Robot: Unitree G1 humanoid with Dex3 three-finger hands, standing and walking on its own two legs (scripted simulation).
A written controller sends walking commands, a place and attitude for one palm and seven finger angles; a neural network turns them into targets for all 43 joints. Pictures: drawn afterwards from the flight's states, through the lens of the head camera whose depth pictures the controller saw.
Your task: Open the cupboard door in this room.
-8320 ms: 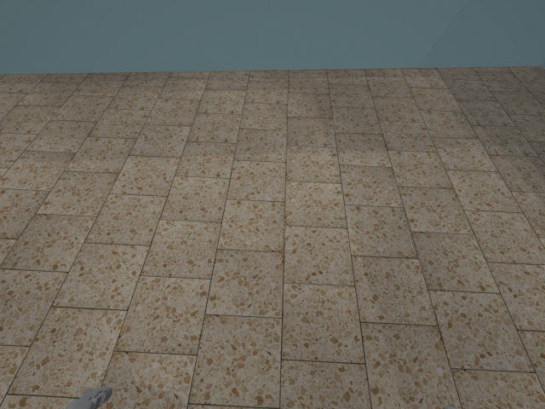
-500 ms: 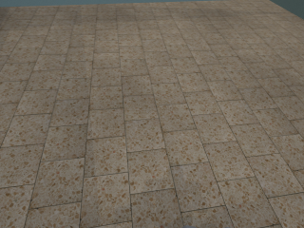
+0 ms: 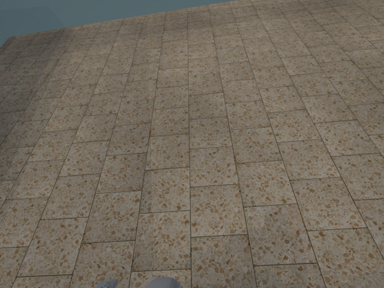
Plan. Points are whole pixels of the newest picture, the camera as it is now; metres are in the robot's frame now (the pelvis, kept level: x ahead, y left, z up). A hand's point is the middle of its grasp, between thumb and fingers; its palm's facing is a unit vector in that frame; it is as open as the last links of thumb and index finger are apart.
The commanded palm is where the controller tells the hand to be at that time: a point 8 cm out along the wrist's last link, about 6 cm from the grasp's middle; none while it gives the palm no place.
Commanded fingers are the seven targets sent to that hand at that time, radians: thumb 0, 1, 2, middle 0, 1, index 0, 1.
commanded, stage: turn or walk to find it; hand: left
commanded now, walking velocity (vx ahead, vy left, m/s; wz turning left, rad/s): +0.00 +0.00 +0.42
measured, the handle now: out of the picture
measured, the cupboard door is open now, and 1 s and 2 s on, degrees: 0 0 0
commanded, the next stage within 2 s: none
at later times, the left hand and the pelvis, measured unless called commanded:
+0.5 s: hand out of the picture -0.08 +0.25 -0.19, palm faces +0.29 -0.93 -0.23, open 7.4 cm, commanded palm none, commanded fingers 0.00 0.90 0.90 -0.20 -0.30 -0.20 -0.30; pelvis -0.03 +0.05 -0.01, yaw +12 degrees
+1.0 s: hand out of the picture +0.00 +0.23 -0.15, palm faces +0.36 -0.89 -0.28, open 7.4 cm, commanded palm none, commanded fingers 0.00 0.90 0.90 -0.20 -0.30 -0.20 -0.30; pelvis -0.04 +0.01 -0.01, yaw +23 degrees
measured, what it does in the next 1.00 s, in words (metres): steps on the spot, turning left: left foot, then right foot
